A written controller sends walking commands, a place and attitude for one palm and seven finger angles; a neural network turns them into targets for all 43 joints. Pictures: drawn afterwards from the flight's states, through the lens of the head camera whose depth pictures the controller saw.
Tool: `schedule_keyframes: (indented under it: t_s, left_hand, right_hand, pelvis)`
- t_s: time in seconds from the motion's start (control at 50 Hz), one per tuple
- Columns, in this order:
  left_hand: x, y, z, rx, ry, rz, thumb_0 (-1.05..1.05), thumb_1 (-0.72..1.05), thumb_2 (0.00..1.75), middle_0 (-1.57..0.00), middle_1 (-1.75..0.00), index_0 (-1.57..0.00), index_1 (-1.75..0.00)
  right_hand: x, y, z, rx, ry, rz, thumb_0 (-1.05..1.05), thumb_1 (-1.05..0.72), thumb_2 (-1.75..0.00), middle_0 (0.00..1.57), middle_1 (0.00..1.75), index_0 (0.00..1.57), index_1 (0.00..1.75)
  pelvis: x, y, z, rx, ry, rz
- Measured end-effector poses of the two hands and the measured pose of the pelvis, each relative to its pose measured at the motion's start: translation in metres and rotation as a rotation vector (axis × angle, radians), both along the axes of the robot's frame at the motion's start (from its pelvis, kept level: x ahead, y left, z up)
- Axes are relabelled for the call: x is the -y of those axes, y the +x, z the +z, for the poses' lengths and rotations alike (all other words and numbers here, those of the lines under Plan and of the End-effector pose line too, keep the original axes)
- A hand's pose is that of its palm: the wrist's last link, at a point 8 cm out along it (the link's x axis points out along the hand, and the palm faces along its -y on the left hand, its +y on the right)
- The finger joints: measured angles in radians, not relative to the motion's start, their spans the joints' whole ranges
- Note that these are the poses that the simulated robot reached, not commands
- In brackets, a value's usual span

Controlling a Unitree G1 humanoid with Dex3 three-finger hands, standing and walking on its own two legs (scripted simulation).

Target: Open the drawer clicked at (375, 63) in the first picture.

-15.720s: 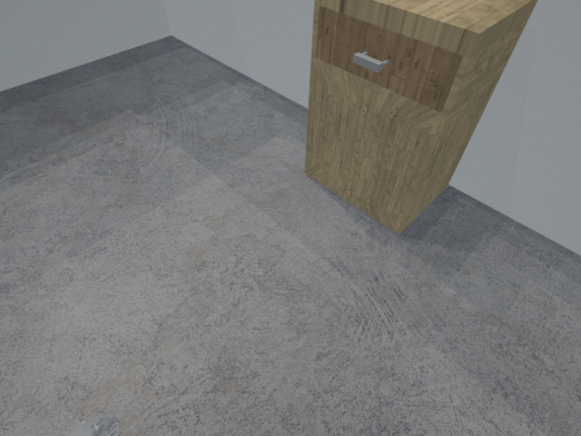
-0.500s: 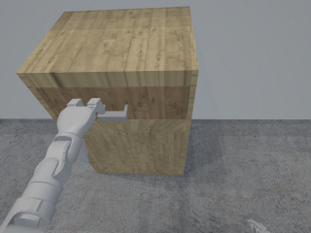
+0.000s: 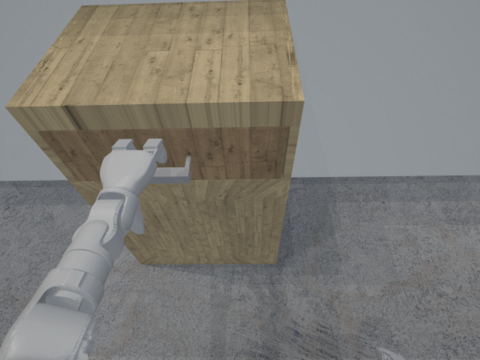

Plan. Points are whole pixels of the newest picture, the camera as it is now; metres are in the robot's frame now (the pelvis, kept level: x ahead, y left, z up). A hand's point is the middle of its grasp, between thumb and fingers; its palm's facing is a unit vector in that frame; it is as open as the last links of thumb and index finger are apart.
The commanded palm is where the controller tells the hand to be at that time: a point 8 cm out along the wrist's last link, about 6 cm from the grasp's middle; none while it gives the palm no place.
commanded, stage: move the hooked fingers above the handle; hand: left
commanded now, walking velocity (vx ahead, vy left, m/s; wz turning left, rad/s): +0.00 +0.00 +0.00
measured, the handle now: (168, 168) +0.52 +0.20 -0.05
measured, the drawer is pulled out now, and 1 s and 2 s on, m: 0.00 0.00 0.00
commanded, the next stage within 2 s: lower the fingers behind the handle in 1.98 s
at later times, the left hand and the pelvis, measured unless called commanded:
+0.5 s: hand (161, 171) +0.46 +0.19 +0.01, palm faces -0.03 +0.00 -1.00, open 13.8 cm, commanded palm +0.44 +0.20 +0.07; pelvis +0.00 +0.00 -0.01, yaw -1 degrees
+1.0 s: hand (154, 173) +0.45 +0.20 +0.01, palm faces -0.02 -0.01 -1.00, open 13.8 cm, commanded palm +0.43 +0.20 +0.07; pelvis +0.00 +0.00 -0.01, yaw +0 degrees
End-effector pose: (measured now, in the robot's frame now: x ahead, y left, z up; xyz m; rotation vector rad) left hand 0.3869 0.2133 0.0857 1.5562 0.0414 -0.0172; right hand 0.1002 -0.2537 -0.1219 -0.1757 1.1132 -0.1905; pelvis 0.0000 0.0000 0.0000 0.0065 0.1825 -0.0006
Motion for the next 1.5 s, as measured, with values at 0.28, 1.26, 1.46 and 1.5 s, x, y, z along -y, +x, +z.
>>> schedule_keyframes:
  t_s: [0.28,1.26,1.46,1.5]
  left_hand:
    - [0.016,0.035,-0.010,0.009,-0.001,-0.006,0.00,-0.49,0.31,-0.32,-1.20,-0.32,-1.20]
    - [0.016,0.051,-0.019,0.003,-0.009,0.023,0.00,-0.49,0.31,-0.31,-1.20,-0.31,-1.20]
    - [0.018,0.038,-0.018,0.018,0.003,-0.004,0.00,-0.49,0.31,-0.32,-1.20,-0.32,-1.20]
    - [0.024,0.038,-0.017,0.026,0.003,-0.014,0.00,-0.49,0.31,-0.32,-1.20,-0.32,-1.20]
  right_hand:
    - [0.010,-0.051,-0.010,-0.125,-0.013,-0.074,0.01,-0.90,-0.90,0.20,0.30,0.20,0.30]
    - [0.006,-0.050,-0.011,-0.127,-0.007,-0.093,0.01,-0.90,-0.90,0.21,0.30,0.20,0.30]
    - [0.007,-0.056,-0.015,-0.164,0.001,-0.081,0.01,-0.90,-0.90,0.21,0.30,0.20,0.30]
    - [0.007,-0.055,-0.015,-0.162,0.001,-0.076,0.01,-0.90,-0.90,0.20,0.30,0.20,0.30]
  pelvis:
    - [-0.002,0.001,-0.006,-0.060,-0.004,-0.012]
    - [-0.003,0.008,-0.008,-0.089,-0.008,-0.026]
    - [-0.003,0.007,-0.008,-0.077,-0.011,-0.008]
    - [-0.002,0.006,-0.008,-0.073,-0.011,-0.006]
